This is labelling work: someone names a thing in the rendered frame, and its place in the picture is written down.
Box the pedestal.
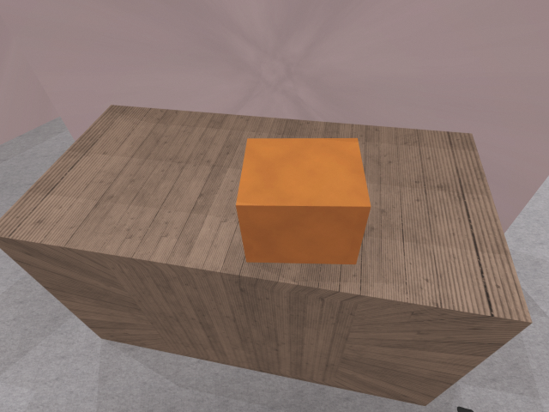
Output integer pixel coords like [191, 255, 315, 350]
[0, 105, 533, 406]

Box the carton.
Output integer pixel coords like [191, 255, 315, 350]
[236, 138, 371, 264]

